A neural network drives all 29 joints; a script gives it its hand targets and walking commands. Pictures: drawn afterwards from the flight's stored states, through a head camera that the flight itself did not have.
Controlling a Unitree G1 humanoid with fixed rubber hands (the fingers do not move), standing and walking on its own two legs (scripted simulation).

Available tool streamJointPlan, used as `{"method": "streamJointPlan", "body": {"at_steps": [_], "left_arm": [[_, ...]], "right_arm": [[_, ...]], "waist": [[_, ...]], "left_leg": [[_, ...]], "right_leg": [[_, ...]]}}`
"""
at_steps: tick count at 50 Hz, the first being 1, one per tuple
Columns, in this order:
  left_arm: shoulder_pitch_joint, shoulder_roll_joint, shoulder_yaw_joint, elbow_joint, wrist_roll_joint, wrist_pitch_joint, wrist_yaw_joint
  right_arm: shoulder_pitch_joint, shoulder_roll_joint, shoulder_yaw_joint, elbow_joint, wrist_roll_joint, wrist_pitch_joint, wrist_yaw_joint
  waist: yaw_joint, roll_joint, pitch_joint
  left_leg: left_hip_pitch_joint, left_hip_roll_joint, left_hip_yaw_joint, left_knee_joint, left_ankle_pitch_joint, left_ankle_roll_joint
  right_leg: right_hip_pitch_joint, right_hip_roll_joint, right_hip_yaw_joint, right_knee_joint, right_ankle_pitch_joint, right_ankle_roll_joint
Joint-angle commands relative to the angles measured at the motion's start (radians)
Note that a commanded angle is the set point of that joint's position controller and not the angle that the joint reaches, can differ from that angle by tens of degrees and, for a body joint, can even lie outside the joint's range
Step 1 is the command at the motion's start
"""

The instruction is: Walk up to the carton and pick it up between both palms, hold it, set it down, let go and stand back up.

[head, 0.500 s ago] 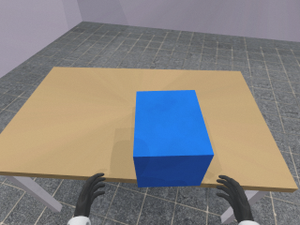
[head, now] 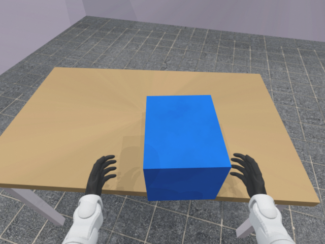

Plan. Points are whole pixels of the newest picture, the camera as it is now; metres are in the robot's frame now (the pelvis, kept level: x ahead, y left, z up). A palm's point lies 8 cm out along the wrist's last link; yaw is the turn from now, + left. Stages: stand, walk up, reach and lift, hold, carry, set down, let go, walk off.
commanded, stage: reach and lift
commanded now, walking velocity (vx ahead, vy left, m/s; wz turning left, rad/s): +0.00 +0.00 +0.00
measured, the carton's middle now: (180, 146) +0.43 -0.04 -0.04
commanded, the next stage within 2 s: none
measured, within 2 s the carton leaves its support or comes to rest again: neither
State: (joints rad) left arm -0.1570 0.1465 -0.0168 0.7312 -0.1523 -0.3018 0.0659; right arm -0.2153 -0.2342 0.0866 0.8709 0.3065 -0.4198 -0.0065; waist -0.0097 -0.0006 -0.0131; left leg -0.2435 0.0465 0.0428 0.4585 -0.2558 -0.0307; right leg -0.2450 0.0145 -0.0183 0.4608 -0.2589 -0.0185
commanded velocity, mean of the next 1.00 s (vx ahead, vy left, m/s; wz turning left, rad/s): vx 0.00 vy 0.00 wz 0.00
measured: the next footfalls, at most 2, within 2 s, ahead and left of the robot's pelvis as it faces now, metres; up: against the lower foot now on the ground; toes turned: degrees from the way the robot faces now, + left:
none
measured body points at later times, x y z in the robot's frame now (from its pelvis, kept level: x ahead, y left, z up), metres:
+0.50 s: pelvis -0.01 +0.00 +0.01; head +0.02 +0.00 +0.45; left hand +0.35 +0.18 +0.03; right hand +0.35 -0.22 +0.04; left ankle -0.01 +0.13 -0.74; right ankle -0.01 -0.11 -0.74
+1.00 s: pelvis -0.03 +0.00 -0.01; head +0.02 +0.00 +0.44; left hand +0.42 +0.17 +0.07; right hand +0.43 -0.21 +0.09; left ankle -0.01 +0.13 -0.74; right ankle -0.01 -0.11 -0.74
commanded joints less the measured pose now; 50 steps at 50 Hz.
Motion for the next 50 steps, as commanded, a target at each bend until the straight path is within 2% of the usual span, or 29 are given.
{"method": "streamJointPlan", "body": {"at_steps": [1,2,3,5,6,8,9,10,11,12,13,16,17,18,19,20,23,26,29,33,36,40,44,50], "left_arm": [[-0.325,0.084,0.029,-0.202,0.005,0.004,0.011],[-0.339,0.078,0.032,-0.217,0.012,0.017,0.013],[-0.348,0.08,0.033,-0.209,0.014,0.033,0.013],[-0.375,0.07,0.034,-0.183,0.01,0.058,0.012],[-0.394,0.065,0.035,-0.175,0.013,0.066,0.008],[-0.425,0.075,0.049,-0.175,0.028,0.091,0.01],[-0.445,0.076,0.062,-0.196,0.043,0.095,0.016],[-0.483,0.073,0.062,-0.178,0.051,0.108,0.016],[-0.494,0.071,0.072,-0.179,0.063,0.114,0.02],[-0.521,0.074,0.074,-0.179,0.063,0.119,0.019],[-0.558,0.078,0.065,-0.202,0.048,0.119,0.023],[-0.595,0.102,0.093,-0.166,0.05,0.131,0.025],[-0.316,0.022,0.078,-0.255,0.077,0.112,0.028],[-0.415,0.049,0.095,-0.256,0.091,0.11,0.012],[-0.411,0.052,0.097,-0.206,0.1,0.128,0.001],[-0.454,0.065,0.116,-0.195,0.105,0.138,-0.004],[-0.603,0.076,0.11,-0.205,0.083,0.161,0.006],[-0.743,0.091,0.067,-0.2,0.035,0.155,0.037],[-0.835,0.106,0.042,-0.136,-0.007,0.139,0.057],[-0.92,0.129,0.047,0.015,-0.029,0.118,0.056],[-0.973,0.144,0.064,0.126,-0.022,0.108,0.047],[-1.057,0.159,0.07,0.243,-0.026,0.108,0.039],[-1.159,0.173,0.049,0.307,-0.053,0.11,0.044],[-1.31,0.203,0.007,0.339,-0.099,0.114,0.055]], "right_arm": [[-0.323,-0.145,-0.037,-0.154,0.019,0.004,-0.004],[-0.336,-0.154,-0.041,-0.166,0.01,0.012,-0.003],[-0.354,-0.164,-0.044,-0.162,0.005,0.026,-0.001],[-0.384,-0.172,-0.04,-0.18,-0.002,0.047,0.001],[-0.399,-0.161,-0.037,-0.165,0.001,0.059,0.002],[-0.426,-0.171,-0.048,-0.182,-0.004,0.074,-0.002],[-0.438,-0.182,-0.059,-0.183,-0.001,0.075,-0.008],[-0.475,-0.167,-0.06,-0.149,0.007,0.086,-0.011],[-0.477,-0.168,-0.05,-0.136,0.012,0.094,-0.009],[-0.507,-0.167,-0.047,-0.149,0.012,0.101,-0.008],[-0.535,-0.177,-0.05,-0.156,0.019,0.105,-0.007],[-0.61,-0.198,-0.037,-0.163,0.019,0.122,-0.018],[-0.375,-0.201,-0.052,-0.119,0.031,0.096,-0.005],[-0.459,-0.226,-0.05,-0.122,0.03,0.086,-0.01],[-0.475,-0.218,-0.048,-0.093,0.025,0.088,-0.011],[-0.506,-0.217,-0.054,-0.09,0.015,0.095,-0.015],[-0.619,-0.21,-0.077,-0.13,-0.006,0.124,-0.018],[-0.714,-0.208,-0.093,-0.161,-0.007,0.164,-0.001],[-0.773,-0.214,-0.084,-0.124,0.006,0.199,0.009],[-0.858,-0.232,-0.051,-0.021,0.032,0.214,0.001],[-0.934,-0.253,-0.024,0.064,0.057,0.207,-0.012],[-1.04,-0.275,-0.002,0.152,0.079,0.202,-0.023],[-1.134,-0.288,0.006,0.209,0.088,0.214,-0.023],[-1.241,-0.298,0.005,0.261,0.099,0.24,-0.015]], "waist": [[0.01,-0.017,-0.325],[0.004,0.005,-0.382],[0.0,-0.008,-0.362],[0.017,-0.032,-0.372],[0.009,-0.046,-0.378],[0.008,-0.025,-0.393],[0.019,-0.013,-0.416],[0.009,-0.008,-0.418],[0.027,0.006,-0.421],[0.017,-0.001,-0.439],[0.025,0.024,-0.49],[0.019,-0.029,-0.543],[0.02,-0.049,-0.558],[0.015,-0.01,-0.591],[0.001,-0.021,-0.539],[0.009,-0.029,-0.504],[0.017,-0.047,-0.453],[0.016,-0.034,-0.501],[0.016,-0.017,-0.579],[0.029,-0.006,-0.695],[0.035,-0.014,-0.741],[0.036,-0.039,-0.749],[0.029,-0.051,-0.765],[0.016,-0.027,-0.858]], "left_leg": [[0.195,-0.046,-0.018,-0.022,0.342,-0.023],[0.219,-0.044,-0.018,-0.012,0.374,-0.034],[0.221,-0.042,-0.021,-0.017,0.382,-0.029],[0.218,-0.046,-0.016,-0.025,0.377,-0.024],[0.213,-0.048,-0.009,-0.032,0.37,-0.02],[0.192,-0.044,-0.015,-0.037,0.369,-0.023],[0.201,-0.045,-0.014,-0.036,0.407,-0.024],[0.195,-0.042,-0.009,-0.023,0.413,-0.021],[0.203,-0.041,-0.01,-0.035,0.404,-0.023],[0.201,-0.042,-0.005,-0.031,0.399,-0.018],[0.193,-0.043,-0.004,-0.034,0.403,-0.024],[0.178,-0.046,0.0,-0.02,0.417,-0.014],[0.275,-0.044,-0.002,0.001,0.583,-0.025],[0.262,-0.05,0.004,-0.001,0.609,-0.032],[0.236,-0.052,0.003,-0.017,0.576,-0.024],[0.207,-0.057,0.007,-0.034,0.52,-0.017],[0.127,-0.055,0.012,-0.079,0.351,0.006],[0.1,-0.044,0.012,-0.07,0.263,0.013],[0.08,-0.036,0.003,-0.039,0.253,0.013],[0.049,-0.034,-0.007,0.014,0.323,0.006],[0.041,-0.033,-0.01,0.051,0.378,-0.004],[0.012,-0.032,-0.007,0.072,0.374,-0.01],[-0.012,-0.027,-0.004,0.085,0.339,-0.015],[-0.035,-0.022,-0.005,0.111,0.337,-0.027]], "right_leg": [[0.013,0.02,0.038,-0.089,0.36,0.025],[0.022,0.02,0.033,-0.088,0.376,0.018],[0.021,0.028,0.028,-0.092,0.369,0.021],[0.022,0.032,0.022,-0.102,0.373,0.029],[0.03,0.029,0.027,-0.103,0.384,0.027],[0.066,0.025,0.032,-0.104,0.4,0.025],[0.06,0.031,0.029,-0.099,0.43,0.027],[0.061,0.032,0.035,-0.099,0.442,0.028],[0.061,0.029,0.032,-0.099,0.422,0.027],[0.062,0.031,0.034,-0.106,0.422,0.033],[0.05,0.031,0.031,-0.1,0.419,0.034],[0.078,0.029,0.033,-0.082,0.498,0.046],[0.176,0.056,0.019,-0.07,0.627,0.03],[0.149,0.049,0.026,-0.078,0.66,0.027],[0.174,0.048,0.024,-0.073,0.681,0.032],[0.18,0.04,0.03,-0.08,0.659,0.039],[0.131,0.032,0.037,-0.096,0.494,0.05],[0.054,0.026,0.031,-0.096,0.371,0.04],[0.008,0.02,0.034,-0.076,0.364,0.032],[-0.022,0.018,0.037,-0.04,0.434,0.034],[-0.036,0.025,0.03,-0.019,0.479,0.042],[-0.065,0.034,0.017,-0.002,0.47,0.05],[-0.112,0.04,0.004,0.007,0.429,0.048],[-0.146,0.04,-0.009,0.031,0.45,0.046]]}}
